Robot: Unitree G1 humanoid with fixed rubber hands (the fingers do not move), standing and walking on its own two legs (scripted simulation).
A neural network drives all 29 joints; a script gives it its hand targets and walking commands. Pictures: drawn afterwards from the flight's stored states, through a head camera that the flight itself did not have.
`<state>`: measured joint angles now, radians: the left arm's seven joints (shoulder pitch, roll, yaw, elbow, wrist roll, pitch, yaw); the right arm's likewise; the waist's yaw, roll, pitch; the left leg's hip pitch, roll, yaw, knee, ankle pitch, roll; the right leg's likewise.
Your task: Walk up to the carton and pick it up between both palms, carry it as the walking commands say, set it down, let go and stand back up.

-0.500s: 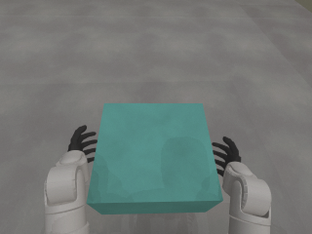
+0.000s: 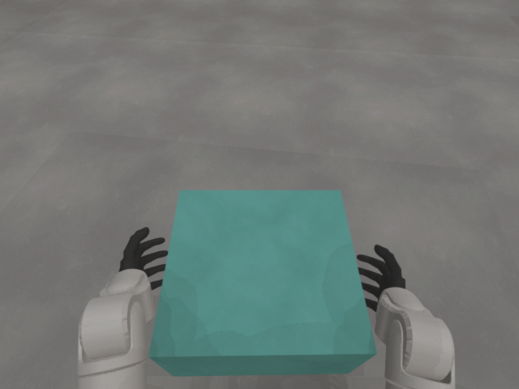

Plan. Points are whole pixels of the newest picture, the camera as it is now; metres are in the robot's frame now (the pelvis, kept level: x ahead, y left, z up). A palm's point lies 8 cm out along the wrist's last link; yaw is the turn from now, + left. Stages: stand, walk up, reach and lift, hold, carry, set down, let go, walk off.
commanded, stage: carry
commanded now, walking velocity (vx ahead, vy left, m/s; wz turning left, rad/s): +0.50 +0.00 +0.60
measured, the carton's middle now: (260, 278) +0.30 +0.00 -0.03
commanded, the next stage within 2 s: none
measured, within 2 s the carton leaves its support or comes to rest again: neither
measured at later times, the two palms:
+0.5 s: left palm (112, 129) +0.56 +0.29 +0.09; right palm (279, 92) +0.70 -0.04 +0.08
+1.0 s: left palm (79, 65) +0.83 +0.46 +0.08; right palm (200, 31) +1.05 +0.19 +0.06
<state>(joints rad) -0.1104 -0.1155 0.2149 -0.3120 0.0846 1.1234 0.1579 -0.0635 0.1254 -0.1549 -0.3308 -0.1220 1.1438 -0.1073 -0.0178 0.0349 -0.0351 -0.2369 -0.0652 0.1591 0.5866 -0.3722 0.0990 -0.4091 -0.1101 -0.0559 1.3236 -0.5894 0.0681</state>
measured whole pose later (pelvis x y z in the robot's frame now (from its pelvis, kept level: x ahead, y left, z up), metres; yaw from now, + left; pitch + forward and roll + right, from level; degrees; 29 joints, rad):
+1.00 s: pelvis +0.72 +0.15 +0.00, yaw +38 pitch +6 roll +4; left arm -0.18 -0.14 0.24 -0.37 0.13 1.07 0.13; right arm -0.20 0.11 -0.19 -0.34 -0.09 1.13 -0.11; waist 0.02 -0.03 -0.02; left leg -0.48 -0.05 0.25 0.57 -0.22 0.04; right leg 0.06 -0.21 -0.34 0.45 -0.52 0.11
